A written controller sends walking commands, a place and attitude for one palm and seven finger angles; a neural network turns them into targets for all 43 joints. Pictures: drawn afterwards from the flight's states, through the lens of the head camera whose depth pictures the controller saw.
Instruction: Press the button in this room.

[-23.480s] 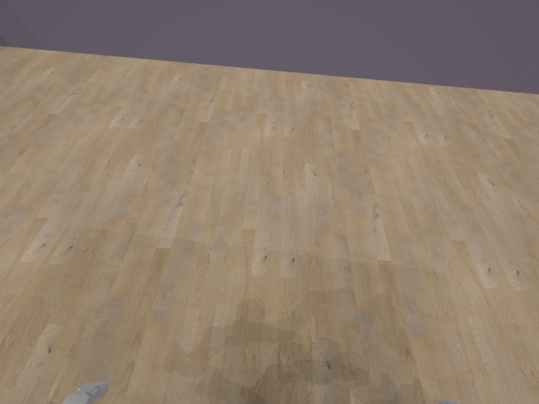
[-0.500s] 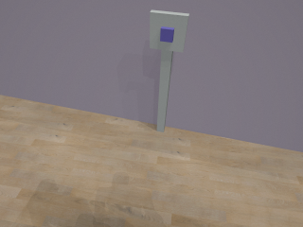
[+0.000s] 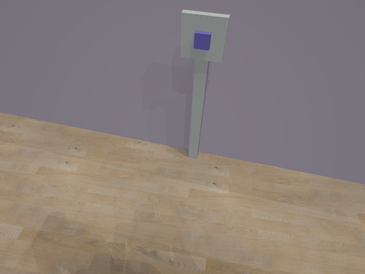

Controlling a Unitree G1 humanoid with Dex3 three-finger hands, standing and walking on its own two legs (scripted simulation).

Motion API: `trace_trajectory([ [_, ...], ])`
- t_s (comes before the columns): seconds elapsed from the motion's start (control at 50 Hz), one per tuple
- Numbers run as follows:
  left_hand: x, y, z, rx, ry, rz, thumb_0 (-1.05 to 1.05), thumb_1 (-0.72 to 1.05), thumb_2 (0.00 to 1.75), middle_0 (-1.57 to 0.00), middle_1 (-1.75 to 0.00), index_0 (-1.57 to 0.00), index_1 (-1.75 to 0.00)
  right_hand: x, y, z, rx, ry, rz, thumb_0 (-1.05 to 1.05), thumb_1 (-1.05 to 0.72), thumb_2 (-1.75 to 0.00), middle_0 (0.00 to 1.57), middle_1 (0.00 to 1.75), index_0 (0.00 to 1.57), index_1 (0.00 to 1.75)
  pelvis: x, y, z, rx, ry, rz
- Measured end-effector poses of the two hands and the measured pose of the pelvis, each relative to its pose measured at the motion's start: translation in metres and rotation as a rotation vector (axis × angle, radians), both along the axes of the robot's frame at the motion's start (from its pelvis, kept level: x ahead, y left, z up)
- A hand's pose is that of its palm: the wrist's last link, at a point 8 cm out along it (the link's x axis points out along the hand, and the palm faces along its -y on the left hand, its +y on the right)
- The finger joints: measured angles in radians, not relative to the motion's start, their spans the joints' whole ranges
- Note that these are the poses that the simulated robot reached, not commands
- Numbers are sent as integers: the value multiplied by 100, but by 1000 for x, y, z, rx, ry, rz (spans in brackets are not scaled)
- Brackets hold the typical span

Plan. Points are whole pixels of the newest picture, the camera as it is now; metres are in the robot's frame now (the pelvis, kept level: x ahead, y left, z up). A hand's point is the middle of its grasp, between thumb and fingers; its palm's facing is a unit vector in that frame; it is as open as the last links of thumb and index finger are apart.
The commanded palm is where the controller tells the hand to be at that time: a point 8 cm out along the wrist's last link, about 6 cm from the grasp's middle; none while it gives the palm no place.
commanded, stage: look at it before walking up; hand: left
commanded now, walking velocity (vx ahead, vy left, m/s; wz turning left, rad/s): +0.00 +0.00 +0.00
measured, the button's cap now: (202, 40) +0.92 -0.02 +0.07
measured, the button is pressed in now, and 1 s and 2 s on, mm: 0 0 0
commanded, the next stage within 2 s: turn to face it in 0.36 s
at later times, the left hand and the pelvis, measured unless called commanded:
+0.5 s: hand out of the picture -0.02 +0.17 -0.18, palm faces +0.03 -0.98 -0.18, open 7.4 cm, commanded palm none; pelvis +0.00 +0.01 +0.00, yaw +0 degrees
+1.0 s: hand out of the picture +0.01 +0.19 -0.19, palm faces -0.08 -0.97 -0.22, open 7.4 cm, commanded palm none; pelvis -0.02 +0.01 -0.01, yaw -6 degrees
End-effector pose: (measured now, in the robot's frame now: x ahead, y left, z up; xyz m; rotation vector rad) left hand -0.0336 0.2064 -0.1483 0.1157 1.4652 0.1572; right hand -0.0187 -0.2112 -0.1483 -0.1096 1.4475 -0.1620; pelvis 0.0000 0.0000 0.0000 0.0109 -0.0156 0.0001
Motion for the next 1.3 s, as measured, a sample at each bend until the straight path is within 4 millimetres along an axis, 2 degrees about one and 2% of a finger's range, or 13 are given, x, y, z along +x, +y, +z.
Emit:
trace_trajectory([
  [0.22,8,5,-1,-1,-11,-5,0,91,90,-20,-30,-20,-30,3,2,1,-4,0,1,1,-91,-90,20,30,20,30,2,3,0,0,0,2],
  [0.62,8,19,-2,10,-2,-15,0,91,90,-20,-30,-20,-30,15,-1,3,-35,-36,2,1,-91,-90,20,30,20,30,1,11,-1,-5,-3,-14],
  [0.76,13,26,-5,9,8,-45,0,91,90,-20,-30,-20,-30,8,0,0,-42,-44,-36,1,-91,-90,20,30,20,30,-7,14,-4,-8,-2,-49],
  [0.9,29,34,-7,25,-20,-91,1,91,90,-20,-30,-20,-30,-4,0,-6,-39,-47,-81,1,-91,-90,20,30,20,30,-17,14,-9,-4,7,-85],
  [1.0,41,35,-7,42,-53,-125,1,91,90,-20,-30,-20,-30,-11,-7,-12,-29,-61,-107,1,-90,-90,20,30,20,30,-22,9,-14,8,13,-112],
  [1.1,50,23,-2,59,-66,-158,0,91,90,-20,-30,-20,-30,-12,-29,-24,-16,-87,-138,1,-90,-90,20,30,20,30,-17,-7,-20,18,17,-153],
  [1.14,49,16,-1,69,-83,-146,0,91,90,-20,-30,-20,-30,-9,-39,-27,-14,-77,-134,1,-90,-90,20,30,20,30,-13,-15,-21,8,22,-149],
  [1.18,42,9,3,73,-76,-125,0,91,90,-20,-30,-20,-30,3,-47,-20,-12,-72,-120,1,-90,-90,20,30,20,30,-6,-22,-16,10,25,-156],
  [1.3,14,-18,13,25,87,-121,0,91,90,-20,-30,-20,-30,65,-67,2,-29,-175,-107,1,-91,-90,20,30,20,30,22,-35,-3,23,37,-188],
])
